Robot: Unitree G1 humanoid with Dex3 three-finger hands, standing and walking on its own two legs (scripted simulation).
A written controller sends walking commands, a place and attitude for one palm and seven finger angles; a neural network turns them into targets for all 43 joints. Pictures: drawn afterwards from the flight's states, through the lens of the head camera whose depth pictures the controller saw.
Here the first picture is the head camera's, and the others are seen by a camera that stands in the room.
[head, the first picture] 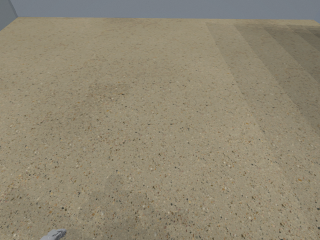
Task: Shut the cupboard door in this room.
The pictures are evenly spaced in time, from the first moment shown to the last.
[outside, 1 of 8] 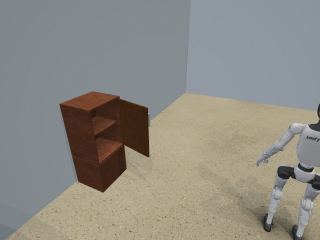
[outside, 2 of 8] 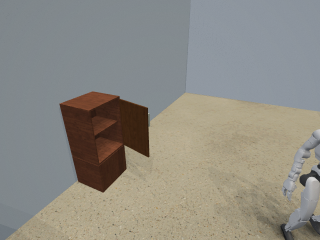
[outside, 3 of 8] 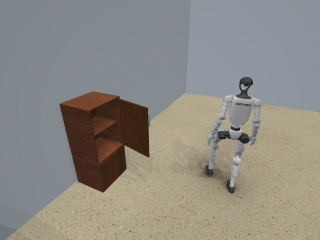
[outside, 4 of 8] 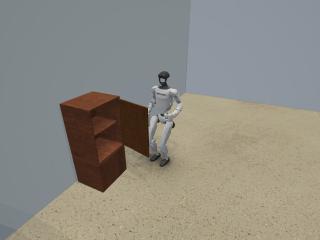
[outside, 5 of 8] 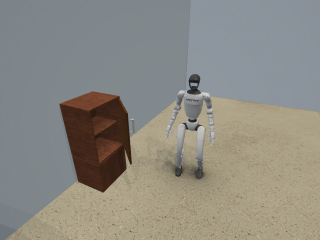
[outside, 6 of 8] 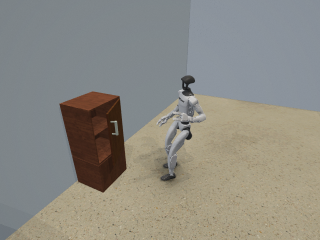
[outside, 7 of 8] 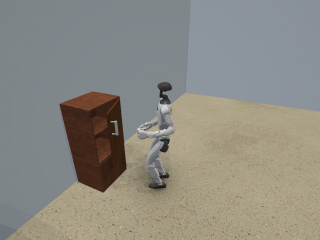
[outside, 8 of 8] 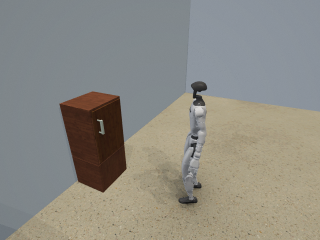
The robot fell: no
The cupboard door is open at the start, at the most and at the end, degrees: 77 77 0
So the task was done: yes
